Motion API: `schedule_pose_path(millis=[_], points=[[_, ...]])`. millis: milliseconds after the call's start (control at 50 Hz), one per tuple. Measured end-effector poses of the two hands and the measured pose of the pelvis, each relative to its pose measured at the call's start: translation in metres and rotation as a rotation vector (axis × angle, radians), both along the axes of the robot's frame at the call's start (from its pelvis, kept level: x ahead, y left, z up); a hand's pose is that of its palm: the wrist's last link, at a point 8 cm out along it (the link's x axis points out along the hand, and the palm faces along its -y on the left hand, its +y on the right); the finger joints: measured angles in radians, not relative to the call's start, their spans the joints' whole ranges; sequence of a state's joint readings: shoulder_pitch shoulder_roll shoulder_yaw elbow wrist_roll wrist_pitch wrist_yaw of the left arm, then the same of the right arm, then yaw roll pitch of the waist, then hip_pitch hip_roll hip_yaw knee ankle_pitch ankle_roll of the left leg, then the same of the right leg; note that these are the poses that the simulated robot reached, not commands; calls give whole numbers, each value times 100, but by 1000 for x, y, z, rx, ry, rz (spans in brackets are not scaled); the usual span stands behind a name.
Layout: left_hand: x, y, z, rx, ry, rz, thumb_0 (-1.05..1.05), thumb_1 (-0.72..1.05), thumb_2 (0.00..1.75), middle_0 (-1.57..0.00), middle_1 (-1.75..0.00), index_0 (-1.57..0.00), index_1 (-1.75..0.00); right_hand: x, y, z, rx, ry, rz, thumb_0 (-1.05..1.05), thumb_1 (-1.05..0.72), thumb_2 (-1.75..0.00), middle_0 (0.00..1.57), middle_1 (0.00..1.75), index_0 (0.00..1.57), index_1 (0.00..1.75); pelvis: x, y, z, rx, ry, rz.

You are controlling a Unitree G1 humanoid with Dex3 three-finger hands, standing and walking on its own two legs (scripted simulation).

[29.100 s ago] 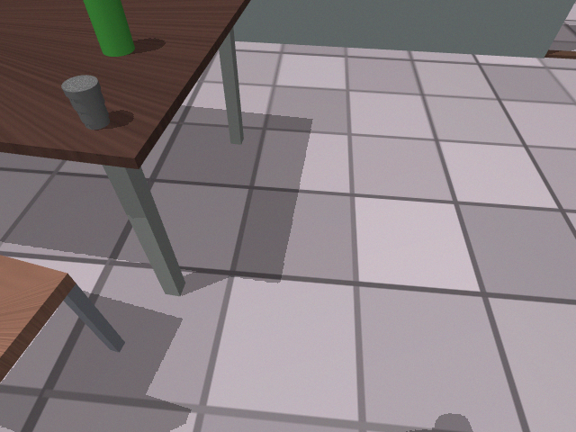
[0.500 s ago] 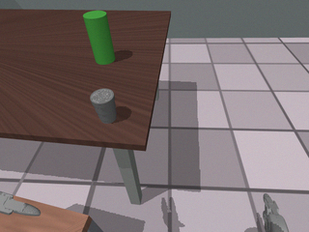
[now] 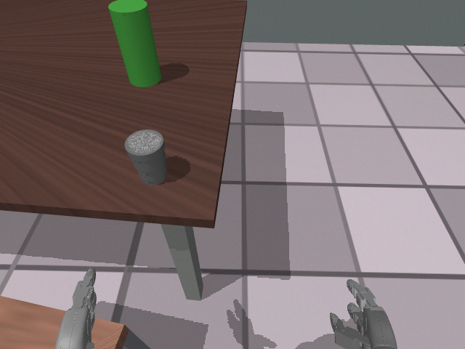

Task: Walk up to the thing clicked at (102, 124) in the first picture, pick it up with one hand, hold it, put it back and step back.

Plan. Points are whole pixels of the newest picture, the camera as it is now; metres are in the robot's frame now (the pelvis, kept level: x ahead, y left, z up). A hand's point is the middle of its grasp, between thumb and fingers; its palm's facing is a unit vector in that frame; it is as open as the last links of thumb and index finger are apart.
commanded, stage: home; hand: left
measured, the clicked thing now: (149, 159) +0.47 +0.19 +0.04
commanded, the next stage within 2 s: none
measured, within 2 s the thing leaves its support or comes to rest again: neither
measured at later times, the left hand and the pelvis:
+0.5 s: hand (141, 324) +0.19 +0.18 -0.10, palm faces +0.09 -0.97 -0.24, open 17.6 cm; pelvis +0.01 +0.00 +0.00, yaw -1 degrees
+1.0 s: hand out of the picture +0.05 +0.27 -0.14, palm faces -0.07 -0.91 -0.41, open 17.6 cm; pelvis -0.01 -0.01 +0.01, yaw -1 degrees
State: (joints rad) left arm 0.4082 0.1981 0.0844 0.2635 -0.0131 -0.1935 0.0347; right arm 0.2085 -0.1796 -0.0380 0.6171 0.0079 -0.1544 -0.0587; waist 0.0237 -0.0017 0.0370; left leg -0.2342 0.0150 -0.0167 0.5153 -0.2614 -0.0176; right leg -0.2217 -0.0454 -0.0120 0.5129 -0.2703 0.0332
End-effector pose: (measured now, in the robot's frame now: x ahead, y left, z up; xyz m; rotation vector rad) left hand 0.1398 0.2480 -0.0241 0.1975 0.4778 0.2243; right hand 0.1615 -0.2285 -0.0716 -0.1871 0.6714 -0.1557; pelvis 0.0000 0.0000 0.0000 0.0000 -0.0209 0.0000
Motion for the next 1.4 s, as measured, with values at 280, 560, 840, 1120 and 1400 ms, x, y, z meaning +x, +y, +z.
schedule_pose_path(millis=[280,560,840,1120,1400], points=[[18,-21,-53,-57,206,-23,-1,-57,4,-5,-4,-6,-4,-25,-4,-19,-29,158,2,1,-88,-89,20,30,20,29,4,1,-2,-10,18,-14],[27,-24,-52,-34,223,-27,-1,-56,4,-5,-4,-5,-4,-34,-8,-25,-5,190,-29,1,-90,-90,21,30,20,30,7,1,-1,-7,20,-25],[-50,46,-74,128,610,-29,-1,-57,3,-5,-4,-5,-4,-80,-68,-36,-89,413,-39,1,-90,-90,21,30,20,30,0,-4,2,5,-18,-22],[-107,57,-80,118,795,22,0,-58,3,-5,-4,-5,-4,-138,-76,-44,-86,608,-64,1,-91,-90,21,30,20,30,-13,-6,8,3,-27,-22],[-94,47,-85,80,774,16,0,-56,3,-5,-4,-6,-4,-132,-72,-42,-86,589,-68,0,-91,-90,21,30,20,30,-13,-5,9,4,-29,-27]])
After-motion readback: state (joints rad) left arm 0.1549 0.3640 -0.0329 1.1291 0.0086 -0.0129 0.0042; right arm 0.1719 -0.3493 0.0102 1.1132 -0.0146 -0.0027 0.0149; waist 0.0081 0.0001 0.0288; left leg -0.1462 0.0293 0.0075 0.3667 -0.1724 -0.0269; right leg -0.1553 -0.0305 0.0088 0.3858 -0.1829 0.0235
